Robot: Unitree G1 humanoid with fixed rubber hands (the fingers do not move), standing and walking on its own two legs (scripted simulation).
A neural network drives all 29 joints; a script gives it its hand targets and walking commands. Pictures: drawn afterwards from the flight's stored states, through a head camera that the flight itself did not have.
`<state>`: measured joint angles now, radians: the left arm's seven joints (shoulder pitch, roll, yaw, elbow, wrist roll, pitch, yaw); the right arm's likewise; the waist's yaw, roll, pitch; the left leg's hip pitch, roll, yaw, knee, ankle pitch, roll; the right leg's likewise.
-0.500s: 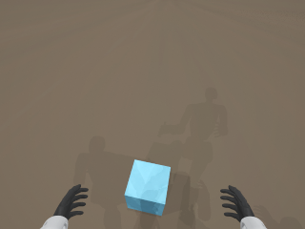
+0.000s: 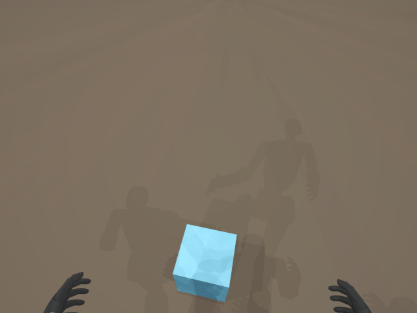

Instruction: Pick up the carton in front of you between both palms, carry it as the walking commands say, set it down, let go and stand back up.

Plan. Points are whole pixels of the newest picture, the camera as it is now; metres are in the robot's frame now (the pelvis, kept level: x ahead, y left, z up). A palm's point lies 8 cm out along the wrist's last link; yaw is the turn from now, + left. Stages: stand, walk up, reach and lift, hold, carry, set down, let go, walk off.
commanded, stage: stand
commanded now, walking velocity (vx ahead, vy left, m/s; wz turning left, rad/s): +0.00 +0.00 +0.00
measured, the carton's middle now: (206, 263) +0.40 +0.01 -0.65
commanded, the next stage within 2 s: none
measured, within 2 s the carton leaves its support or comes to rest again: neither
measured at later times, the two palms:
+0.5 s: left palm out of the picture +0.09 +0.30 -0.09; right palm out of the picture +0.10 -0.30 -0.09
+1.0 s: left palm out of the picture +0.07 +0.31 -0.09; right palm out of the picture +0.07 -0.31 -0.10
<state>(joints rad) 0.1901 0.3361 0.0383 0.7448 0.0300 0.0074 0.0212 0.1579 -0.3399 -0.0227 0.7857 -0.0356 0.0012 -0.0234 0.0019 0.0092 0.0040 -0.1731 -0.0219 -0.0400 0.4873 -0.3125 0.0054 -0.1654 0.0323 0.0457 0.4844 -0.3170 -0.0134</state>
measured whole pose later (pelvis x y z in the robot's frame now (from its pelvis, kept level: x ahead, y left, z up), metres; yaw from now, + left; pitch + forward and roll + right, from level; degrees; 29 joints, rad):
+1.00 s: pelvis -0.03 +0.00 +0.01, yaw +0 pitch -2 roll +0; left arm 0.15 0.38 0.02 0.98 0.02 -0.01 0.01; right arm 0.13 -0.38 -0.01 1.02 -0.02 -0.01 -0.01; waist 0.00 0.01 0.02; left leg -0.11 -0.02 -0.04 0.36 -0.21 0.00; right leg -0.10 0.02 0.04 0.35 -0.21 -0.01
